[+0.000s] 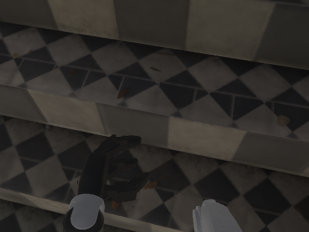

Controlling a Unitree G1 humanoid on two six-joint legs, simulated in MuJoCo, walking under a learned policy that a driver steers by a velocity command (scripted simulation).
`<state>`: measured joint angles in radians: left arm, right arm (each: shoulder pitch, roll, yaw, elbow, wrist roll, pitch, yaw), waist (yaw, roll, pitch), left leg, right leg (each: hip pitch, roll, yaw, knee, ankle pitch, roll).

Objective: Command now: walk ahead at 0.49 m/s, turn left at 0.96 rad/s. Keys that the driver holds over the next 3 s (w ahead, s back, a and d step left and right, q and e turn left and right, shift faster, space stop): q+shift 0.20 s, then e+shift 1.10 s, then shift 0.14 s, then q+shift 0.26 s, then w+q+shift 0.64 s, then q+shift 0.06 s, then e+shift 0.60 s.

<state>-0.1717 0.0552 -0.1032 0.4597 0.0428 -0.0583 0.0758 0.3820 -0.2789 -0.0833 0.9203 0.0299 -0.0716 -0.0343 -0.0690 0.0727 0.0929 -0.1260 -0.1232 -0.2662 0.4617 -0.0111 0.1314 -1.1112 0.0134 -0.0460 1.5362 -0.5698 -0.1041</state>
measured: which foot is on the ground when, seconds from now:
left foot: down 0.00-0.00, up 0.02-0.34, down 0.36-0.76, up 0.78-1.00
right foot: down 0.00-0.36, up 0.38-0.72, down 0.74-1.00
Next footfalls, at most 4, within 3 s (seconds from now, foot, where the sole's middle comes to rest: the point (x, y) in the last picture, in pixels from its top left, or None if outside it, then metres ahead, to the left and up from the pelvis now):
0.36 left None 0.23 0.14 -0.61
0.74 right None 0.15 -0.15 -0.61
1.22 left None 0.20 0.12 -0.61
1.64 right None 0.13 -0.12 -0.61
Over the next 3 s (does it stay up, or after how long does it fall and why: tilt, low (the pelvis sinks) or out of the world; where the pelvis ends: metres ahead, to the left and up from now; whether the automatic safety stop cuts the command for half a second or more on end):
stays up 0.65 0.26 0.55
